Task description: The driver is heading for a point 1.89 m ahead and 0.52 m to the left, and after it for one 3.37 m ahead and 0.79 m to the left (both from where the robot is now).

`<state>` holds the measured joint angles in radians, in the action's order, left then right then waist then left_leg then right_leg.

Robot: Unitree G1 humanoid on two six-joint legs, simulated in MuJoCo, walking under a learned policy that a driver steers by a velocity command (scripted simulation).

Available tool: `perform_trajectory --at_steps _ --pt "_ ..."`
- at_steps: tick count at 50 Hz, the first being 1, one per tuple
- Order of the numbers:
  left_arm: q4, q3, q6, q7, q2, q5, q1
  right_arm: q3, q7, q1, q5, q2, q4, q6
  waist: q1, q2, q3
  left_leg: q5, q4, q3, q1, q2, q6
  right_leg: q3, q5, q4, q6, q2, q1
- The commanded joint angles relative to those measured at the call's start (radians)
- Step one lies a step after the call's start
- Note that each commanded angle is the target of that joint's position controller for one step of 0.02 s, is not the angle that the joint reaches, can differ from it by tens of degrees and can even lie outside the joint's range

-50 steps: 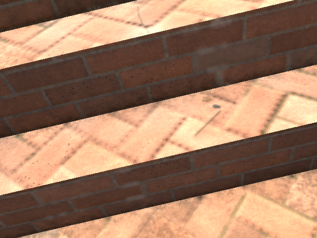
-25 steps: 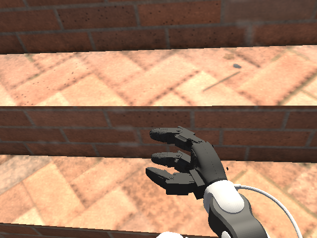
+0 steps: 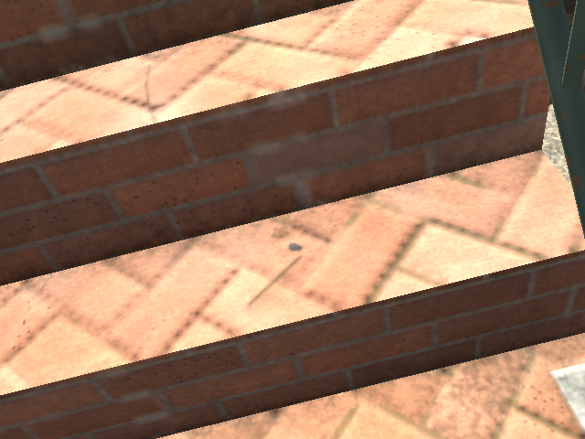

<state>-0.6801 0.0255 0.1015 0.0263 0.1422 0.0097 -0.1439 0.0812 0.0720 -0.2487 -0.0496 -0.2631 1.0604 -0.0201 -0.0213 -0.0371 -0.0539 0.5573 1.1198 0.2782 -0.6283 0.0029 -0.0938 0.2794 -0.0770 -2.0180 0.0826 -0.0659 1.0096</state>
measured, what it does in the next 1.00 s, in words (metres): walks backwards, turning left: right foot, then left foot 0.24 m lower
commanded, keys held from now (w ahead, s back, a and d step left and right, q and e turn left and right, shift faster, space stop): w+shift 0.18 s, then w+q+shift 0.48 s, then q+shift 0.32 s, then shift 0.02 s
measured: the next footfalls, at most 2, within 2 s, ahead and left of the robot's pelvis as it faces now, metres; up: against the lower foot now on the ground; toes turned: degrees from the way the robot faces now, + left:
right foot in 0.20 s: +0.10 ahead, -0.23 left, -0.01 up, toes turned +4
left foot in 0.80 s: -0.08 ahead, -0.03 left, -0.25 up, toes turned +8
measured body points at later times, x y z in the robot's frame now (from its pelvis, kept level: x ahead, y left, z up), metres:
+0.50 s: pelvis +0.03 -0.13 +0.01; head +0.02 -0.16 +0.46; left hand +0.15 +0.11 -0.08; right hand +0.24 -0.37 -0.08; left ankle -0.07 -0.05 -0.47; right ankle +0.06 -0.23 -0.65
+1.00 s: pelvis -0.10 -0.05 -0.13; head -0.05 +0.02 +0.31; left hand +0.22 +0.11 -0.10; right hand -0.17 -0.27 -0.23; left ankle -0.12 -0.04 -0.88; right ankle -0.04 -0.20 -0.62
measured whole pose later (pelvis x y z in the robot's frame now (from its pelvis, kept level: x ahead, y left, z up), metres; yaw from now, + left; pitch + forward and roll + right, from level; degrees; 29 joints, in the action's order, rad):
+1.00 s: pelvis -0.10 -0.05 -0.13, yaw +28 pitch +7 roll -4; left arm -0.46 -0.13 0.06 -0.05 -0.03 0.02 0.35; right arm 0.01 0.08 -0.63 0.00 -0.04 0.90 0.01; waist 0.23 0.02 0.05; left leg 0.13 0.34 -0.30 -0.27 0.18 -0.12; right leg 0.03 -0.37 -1.85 -0.12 -0.08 0.99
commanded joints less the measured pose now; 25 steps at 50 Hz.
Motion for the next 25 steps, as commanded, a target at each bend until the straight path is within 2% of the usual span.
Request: perform_trajectory --at_steps 1,3,4,5,6,7,8,9,10,11,12,13,14,15,16,17,18,19,20,21,22,23,24,25 --pt "0.012 0.003 -0.050 -0.012 0.014 -0.043 -0.224 -0.024 -0.029 0.360 0.022 -0.031 -0.136 -0.106 -0.233 0.157 0.133 0.215 -0.721 -0.468 -0.323 -0.352 -0.122 -0.102 0.003 0.027 -0.026 0.102 -0.113" --pt "0.032 0.014 -0.059 -0.013 0.042 -0.064 -0.098 -0.008 -0.047 0.211 0.046 -0.078 -0.112 -0.128 -0.149 0.139 0.147 0.250 -0.743 -0.379 -0.157 -0.367 -0.122 -0.168 -0.005 0.143 0.012 0.164 -0.017" --pt "0.047 0.017 -0.055 -0.014 0.047 -0.060 -0.061 0.003 -0.048 0.143 0.035 -0.089 -0.091 -0.133 -0.110 0.083 0.116 0.255 -0.741 -0.374 -0.010 -0.372 -0.123 -0.171 -0.036 0.197 0.028 0.193 0.043" --pt "0.036 0.025 -0.046 -0.031 0.084 -0.050 -0.096 0.012 -0.049 0.099 0.028 -0.108 -0.089 -0.134 -0.114 0.062 0.050 0.284 -0.733 -0.312 0.099 -0.335 -0.105 -0.245 -0.053 0.396 0.049 0.233 -0.025" --pt "-0.060 0.052 -0.053 -0.038 0.171 -0.023 -0.277 0.016 -0.061 0.212 0.031 -0.113 -0.214 -0.100 -0.148 0.044 0.032 0.164 -0.643 -0.107 0.118 -0.198 -0.048 -0.293 -0.212 0.803 0.016 0.222 -0.321" --pt "-0.134 0.069 -0.055 -0.046 0.184 -0.041 -0.365 0.017 -0.059 0.127 0.025 -0.082 -0.226 -0.062 -0.144 0.094 -0.049 0.155 -0.449 -0.060 0.028 -0.135 -0.048 -0.344 -0.334 1.060 0.011 0.188 -0.703" --pt "-0.110 0.040 -0.042 -0.065 0.069 -0.047 -0.345 0.037 -0.037 0.028 -0.011 -0.094 -0.131 -0.053 -0.171 0.162 -0.061 0.297 -0.319 -0.051 -0.111 -0.103 -0.030 -0.531 -0.302 1.162 0.037 0.089 -0.863" --pt "-0.303 0.089 -0.078 -0.021 0.170 -0.036 -0.708 -0.017 -0.056 0.183 0.011 0.048 -0.308 -0.020 -0.255 0.318 -0.054 0.314 0.116 0.086 -0.062 0.018 -0.070 -0.580 -0.035 1.299 -0.075 0.025 -1.041" --pt "-0.315 0.054 -0.078 0.015 0.078 0.041 -0.618 -0.059 -0.066 0.285 -0.008 0.161 -0.364 -0.020 -0.196 0.245 0.052 0.002 0.563 -0.172 -0.241 0.017 -0.042 -0.408 0.043 1.296 -0.206 0.049 -0.965" --pt "-0.217 0.008 -0.073 0.019 -0.016 0.062 -0.470 -0.093 -0.057 0.405 0.059 0.247 -0.464 -0.027 -0.159 0.068 0.062 -0.271 0.910 -0.367 -0.282 0.074 -0.017 -0.182 0.210 1.250 -0.195 0.151 -0.813" --pt "-0.112 -0.001 -0.047 0.029 0.056 0.080 -0.321 -0.082 -0.055 0.137 0.073 0.309 -0.498 -0.024 0.082 -0.007 -0.066 -0.443 0.993 -0.522 -0.410 0.071 0.044 0.266 0.470 1.414 -0.222 0.391 -0.906" --pt "-0.037 0.059 -0.048 0.046 0.166 0.028 -0.166 -0.090 -0.043 0.008 0.015 0.279 -0.489 -0.015 0.136 -0.050 -0.272 -0.599 1.085 -0.546 -0.382 0.046 0.072 0.622 -0.350 1.580 -0.084 0.546 -0.881" --pt "-0.017 0.055 -0.032 0.047 0.170 -0.001 -0.023 -0.091 -0.033 0.052 -0.015 0.216 -0.492 -0.006 0.141 -0.037 -0.136 -0.641 1.174 -0.524 -0.377 0.023 0.097 0.644 -0.592 1.603 0.018 0.518 -0.671" --pt "0.088 0.030 -0.008 0.025 0.164 0.014 0.073 -0.051 -0.016 -0.011 -0.040 0.059 -0.466 0.012 0.132 0.077 -0.029 -0.387 0.992 -0.403 -0.293 -0.014 0.111 0.337 -0.383 1.518 0.096 0.414 -0.551" --pt "0.053 0.024 0.010 0.020 0.147 0.028 0.021 -0.020 -0.022 0.015 -0.052 -0.037 -0.459 0.018 0.110 0.010 -0.012 -0.341 0.880 -0.395 -0.234 0.000 0.095 0.219 -0.167 1.447 0.125 0.344 -0.550" --pt "0.044 0.029 0.028 0.029 0.173 0.047 0.036 0.009 -0.026 0.002 -0.049 -0.097 -0.490 0.048 0.150 0.043 -0.028 -0.323 0.889 -0.355 -0.142 0.038 0.086 0.177 0.021 1.321 0.128 0.343 -0.490" --pt "0.010 0.026 0.028 0.035 0.170 0.052 -0.022 0.012 -0.030 0.036 -0.026 -0.085 -0.497 0.061 0.125 0.016 -0.036 -0.375 0.852 -0.327 -0.108 0.056 0.062 0.140 0.023 1.320 0.127 0.326 -0.498" --pt "-0.038 0.032 0.031 0.022 0.221 0.060 -0.143 0.009 -0.037 0.026 -0.028 -0.065 -0.491 0.071 0.106 -0.023 -0.045 -0.425 0.789 -0.317 -0.166 0.059 0.042 0.158 -0.011 1.270 0.117 0.358 -0.609" --pt "-0.040 0.040 0.033 0.003 0.227 0.079 -0.149 -0.001 -0.038 0.054 -0.004 -0.030 -0.493 0.075 0.096 -0.006 -0.088 -0.484 0.791 -0.286 -0.197 0.081 0.026 0.131 -0.129 1.251 0.086 0.360 -0.676" --pt "-0.021 0.040 0.046 -0.003 0.194 0.075 -0.137 -0.008 -0.031 0.175 -0.009 -0.013 -0.532 0.085 0.064 0.004 -0.080 -0.554 0.748 -0.286 -0.246 0.074 0.011 0.163 -0.172 1.247 0.078 0.379 -0.672" --pt "0.014 0.040 0.054 0.001 0.185 0.069 -0.029 -0.002 -0.033 0.220 0.003 -0.014 -0.548 0.103 0.076 0.075 -0.093 -0.617 0.762 -0.284 -0.236 0.078 0.009 0.156 -0.302 1.254 0.070 0.375 -0.624" --pt "0.029 0.028 0.054 0.004 0.139 0.062 -0.007 0.013 -0.029 0.180 0.002 -0.033 -0.533 0.099 0.086 0.174 -0.086 -0.633 0.768 -0.261 -0.191 0.110 0.010 0.079 -0.340 1.253 0.069 0.333 -0.593" --pt "0.041 0.026 0.056 0.005 0.145 0.060 0.002 0.028 -0.022 0.160 0.000 -0.063 -0.523 0.092 0.086 0.190 -0.065 -0.628 0.758 -0.250 -0.170 0.118 0.018 0.013 -0.283 1.234 0.059 0.323 -0.571" --pt "0.038 0.020 0.063 0.002 0.136 0.067 -0.003 0.030 -0.035 0.147 -0.006 -0.061 -0.508 0.085 0.096 0.180 -0.078 -0.649 0.784 -0.243 -0.144 0.125 0.007 -0.001 -0.328 1.197 0.068 0.327 -0.546"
